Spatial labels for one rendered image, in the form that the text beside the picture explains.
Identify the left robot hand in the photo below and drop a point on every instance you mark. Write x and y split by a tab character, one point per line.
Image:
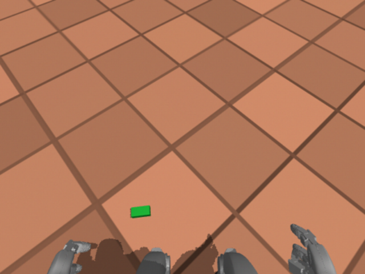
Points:
63	260

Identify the small box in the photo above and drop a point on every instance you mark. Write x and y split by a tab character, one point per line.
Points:
142	211

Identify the right robot hand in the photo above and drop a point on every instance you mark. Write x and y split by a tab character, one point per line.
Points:
314	260

